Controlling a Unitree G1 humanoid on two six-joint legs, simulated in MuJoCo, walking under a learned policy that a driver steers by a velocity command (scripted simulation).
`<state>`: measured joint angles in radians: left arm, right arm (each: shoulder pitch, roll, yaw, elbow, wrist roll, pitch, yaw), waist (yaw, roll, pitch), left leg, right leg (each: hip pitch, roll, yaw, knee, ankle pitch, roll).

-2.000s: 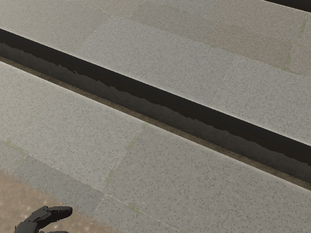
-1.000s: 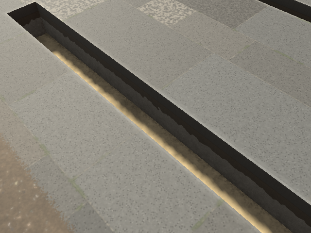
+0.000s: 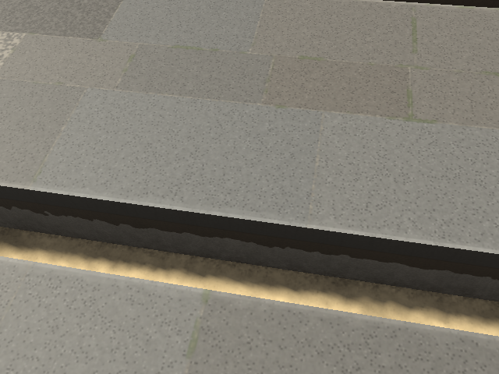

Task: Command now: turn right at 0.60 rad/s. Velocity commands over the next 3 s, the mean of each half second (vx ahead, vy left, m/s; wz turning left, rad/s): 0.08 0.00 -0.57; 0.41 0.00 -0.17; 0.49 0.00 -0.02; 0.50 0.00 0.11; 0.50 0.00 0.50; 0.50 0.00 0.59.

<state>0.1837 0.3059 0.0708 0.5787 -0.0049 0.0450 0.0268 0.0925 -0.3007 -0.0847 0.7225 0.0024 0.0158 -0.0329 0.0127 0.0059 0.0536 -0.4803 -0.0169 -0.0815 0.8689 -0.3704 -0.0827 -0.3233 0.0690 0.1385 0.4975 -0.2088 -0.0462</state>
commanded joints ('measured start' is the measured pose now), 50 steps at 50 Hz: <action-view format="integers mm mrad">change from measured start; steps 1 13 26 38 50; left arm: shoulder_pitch -25 58 81 226 299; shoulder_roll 178 158 51 87 155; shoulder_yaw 55 73 13 -3 22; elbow -77 -17 -13 51 183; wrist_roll -1 -21 -21 11 -10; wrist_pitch -6 15 -42 -112 -91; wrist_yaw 0 8 -40 -25 -1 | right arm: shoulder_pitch -22 -50 90 45 -144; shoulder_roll -78 -81 -162 -73 -63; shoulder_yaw -16 -9 -23 6 18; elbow -67 -105 -53 -46 -130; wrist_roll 7 -4 40 11 14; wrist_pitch -22 -24 -36 -87 -116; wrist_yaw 10 3 35 65 120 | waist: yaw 10 20 0 16 12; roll -170 125 133 -95 -106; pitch -138 -59 -42 10 39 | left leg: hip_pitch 29 312 215 -347 -104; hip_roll -21 273 281 123 20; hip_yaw -6 -157 -11 68 113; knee -105 -530 -605 119 -347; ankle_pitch -14 433 -59 290 376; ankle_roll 10 293 284 69 155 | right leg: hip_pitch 127 -302 101 330 402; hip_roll -233 -6 -61 -273 -311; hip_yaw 314 5 -225 75 -27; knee -108 790 21 -319 -243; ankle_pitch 191 -249 -86 237 557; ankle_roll -191 131 11 -163 -106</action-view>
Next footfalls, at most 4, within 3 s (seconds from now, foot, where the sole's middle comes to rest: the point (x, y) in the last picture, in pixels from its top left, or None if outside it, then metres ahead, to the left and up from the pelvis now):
0.14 left None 0.05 0.14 -0.78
0.56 right None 0.00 -0.12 -0.78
1.06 left None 0.42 -0.05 -0.78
1.60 right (419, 360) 0.47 -0.36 -0.78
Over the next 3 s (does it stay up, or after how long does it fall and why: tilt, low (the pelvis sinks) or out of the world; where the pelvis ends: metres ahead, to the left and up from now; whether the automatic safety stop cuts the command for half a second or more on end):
stays up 1.30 -0.37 0.00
